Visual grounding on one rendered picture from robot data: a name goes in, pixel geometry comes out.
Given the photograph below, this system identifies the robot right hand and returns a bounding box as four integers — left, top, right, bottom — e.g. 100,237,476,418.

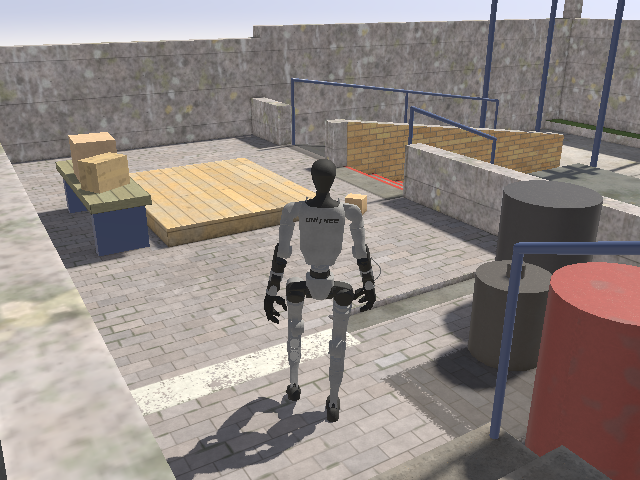
353,285,376,312

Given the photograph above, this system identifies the left robot upper arm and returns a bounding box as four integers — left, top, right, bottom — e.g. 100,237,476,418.
277,201,302,259

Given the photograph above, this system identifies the right robot upper arm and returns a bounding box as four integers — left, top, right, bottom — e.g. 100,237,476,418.
343,203,367,259

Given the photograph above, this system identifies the robot left forearm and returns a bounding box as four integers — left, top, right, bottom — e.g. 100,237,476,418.
266,243,287,296

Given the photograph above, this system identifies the robot left hand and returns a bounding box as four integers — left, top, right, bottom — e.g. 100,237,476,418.
264,293,287,324

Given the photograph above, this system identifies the robot right forearm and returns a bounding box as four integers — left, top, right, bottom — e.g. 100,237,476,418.
357,244,375,290

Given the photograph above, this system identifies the robot left foot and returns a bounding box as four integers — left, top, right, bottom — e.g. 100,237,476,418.
286,383,301,401

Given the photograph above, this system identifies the right robot thigh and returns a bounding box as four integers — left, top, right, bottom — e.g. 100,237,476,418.
328,281,354,358

